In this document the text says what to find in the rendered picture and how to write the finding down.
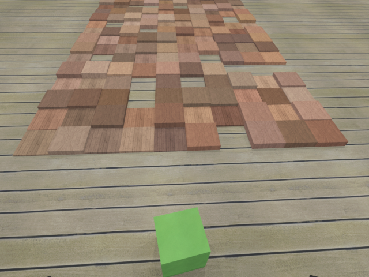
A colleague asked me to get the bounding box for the carton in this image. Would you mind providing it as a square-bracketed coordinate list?
[153, 207, 211, 277]

